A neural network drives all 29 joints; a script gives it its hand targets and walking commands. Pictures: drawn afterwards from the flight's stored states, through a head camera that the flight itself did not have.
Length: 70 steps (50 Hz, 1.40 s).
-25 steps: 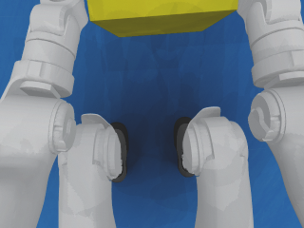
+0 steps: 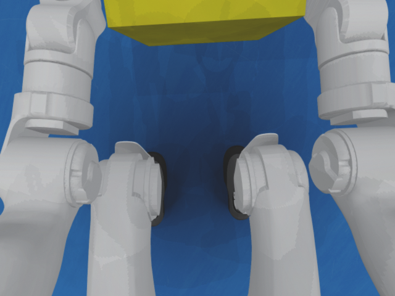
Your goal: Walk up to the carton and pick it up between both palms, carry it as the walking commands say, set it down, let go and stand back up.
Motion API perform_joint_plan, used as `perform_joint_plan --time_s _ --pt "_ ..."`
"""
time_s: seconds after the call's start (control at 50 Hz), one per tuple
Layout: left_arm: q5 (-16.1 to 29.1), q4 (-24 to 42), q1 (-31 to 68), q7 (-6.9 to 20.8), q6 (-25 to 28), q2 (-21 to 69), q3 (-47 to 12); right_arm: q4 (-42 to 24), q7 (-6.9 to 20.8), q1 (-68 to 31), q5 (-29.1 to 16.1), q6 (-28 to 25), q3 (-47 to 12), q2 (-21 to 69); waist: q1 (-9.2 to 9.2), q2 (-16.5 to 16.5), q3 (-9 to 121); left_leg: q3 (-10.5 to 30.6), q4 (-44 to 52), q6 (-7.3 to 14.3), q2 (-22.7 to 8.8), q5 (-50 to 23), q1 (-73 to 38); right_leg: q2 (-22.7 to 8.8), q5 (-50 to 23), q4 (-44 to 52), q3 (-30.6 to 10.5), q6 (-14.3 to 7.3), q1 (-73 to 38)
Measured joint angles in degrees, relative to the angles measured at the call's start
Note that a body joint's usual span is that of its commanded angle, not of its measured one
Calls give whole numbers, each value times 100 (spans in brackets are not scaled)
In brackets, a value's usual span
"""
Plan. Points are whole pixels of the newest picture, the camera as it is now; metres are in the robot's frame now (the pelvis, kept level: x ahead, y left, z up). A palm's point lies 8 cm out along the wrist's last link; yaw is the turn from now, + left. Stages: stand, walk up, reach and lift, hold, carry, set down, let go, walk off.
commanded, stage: reach and lift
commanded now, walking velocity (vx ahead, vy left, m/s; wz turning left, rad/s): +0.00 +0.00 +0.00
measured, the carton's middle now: out of the picture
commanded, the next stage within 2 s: none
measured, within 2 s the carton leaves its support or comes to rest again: neither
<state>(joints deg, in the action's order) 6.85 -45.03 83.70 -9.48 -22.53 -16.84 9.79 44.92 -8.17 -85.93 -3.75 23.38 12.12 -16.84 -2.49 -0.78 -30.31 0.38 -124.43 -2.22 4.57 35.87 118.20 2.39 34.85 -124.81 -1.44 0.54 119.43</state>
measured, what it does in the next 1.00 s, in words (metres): rises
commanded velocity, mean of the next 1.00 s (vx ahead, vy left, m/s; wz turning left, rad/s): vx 0.00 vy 0.00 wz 0.00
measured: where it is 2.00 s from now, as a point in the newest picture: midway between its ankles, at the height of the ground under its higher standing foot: (195, 197)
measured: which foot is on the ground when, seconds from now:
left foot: down 0.00-1.00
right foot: down 0.00-1.00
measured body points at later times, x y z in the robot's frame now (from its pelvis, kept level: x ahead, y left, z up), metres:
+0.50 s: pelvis -0.02 +0.00 +0.05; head +0.35 -0.03 +0.29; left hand +0.56 +0.13 -0.09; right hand +0.55 -0.19 -0.09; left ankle +0.11 +0.12 -0.36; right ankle +0.11 -0.12 -0.36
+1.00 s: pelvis -0.04 +0.00 +0.09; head +0.31 -0.03 +0.36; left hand +0.54 +0.13 -0.01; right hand +0.53 -0.18 -0.01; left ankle +0.11 +0.12 -0.36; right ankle +0.11 -0.12 -0.36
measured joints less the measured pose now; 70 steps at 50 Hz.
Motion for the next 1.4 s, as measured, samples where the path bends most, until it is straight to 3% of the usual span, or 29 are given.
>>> perform_joint_plan --time_s 0.22,0.36,0.6,0.84,1.16,1.4 --pt "-462 -129 398 89 -98 162 517 291 203 -421 396 -22 500 39 87 62 23 25 393 11 -78 -200 -389 87 -266 433 -5 8 -359" --pt "-738 207 298 235 -275 266 806 -81 242 -299 637 143 660 213 131 17 21 56 712 -24 -73 -310 -552 79 -370 730 6 -33 -509" --pt "-641 1015 -374 254 -596 394 745 -975 125 311 510 593 480 401 99 43 4 56 1204 -55 -76 -481 -935 90 -533 1180 -35 -53 -863" --pt "-1003 712 -45 419 -663 438 1115 -572 239 -21 867 541 861 518 144 82 26 76 1599 -48 -114 -697 -1386 130 -775 1601 -45 -43 -1316" --pt "-942 1101 -590 398 -939 536 860 -1060 228 554 783 898 646 584 158 20 13 109 2152 2 -99 -827 -2030 104 -878 2188 -53 -5 -2012" --pt "-1071 919 -628 414 -832 613 946 -856 310 658 932 696 815 675 182 44 28 121 2614 28 -114 -918 -2674 107 -968 2665 -72 8 -2669"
